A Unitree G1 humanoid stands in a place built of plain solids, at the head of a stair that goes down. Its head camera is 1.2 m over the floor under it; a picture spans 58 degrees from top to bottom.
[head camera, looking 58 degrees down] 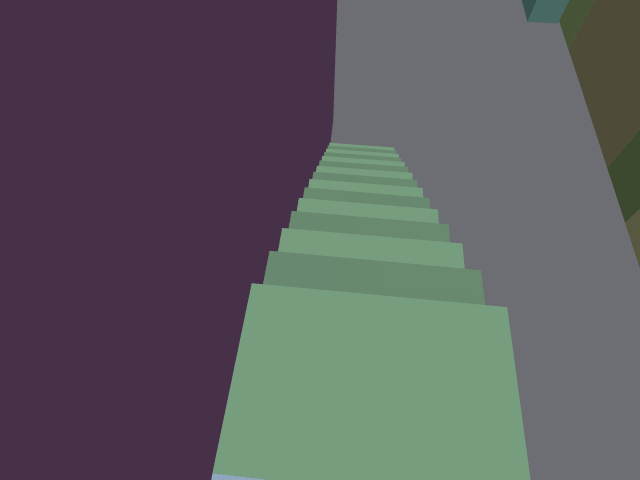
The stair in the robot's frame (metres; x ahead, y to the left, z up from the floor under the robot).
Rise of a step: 0.18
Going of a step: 0.22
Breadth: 0.87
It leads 6 degrees to the right of straight ahead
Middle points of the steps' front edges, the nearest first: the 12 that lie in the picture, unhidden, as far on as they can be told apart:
0.56 -0.12 0.00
0.78 -0.15 -0.18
1.00 -0.17 -0.36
1.23 -0.19 -0.55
1.45 -0.22 -0.73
1.67 -0.24 -0.91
1.89 -0.26 -1.09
2.12 -0.28 -1.28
2.34 -0.31 -1.46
2.56 -0.33 -1.64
2.79 -0.35 -1.82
3.01 -0.38 -2.01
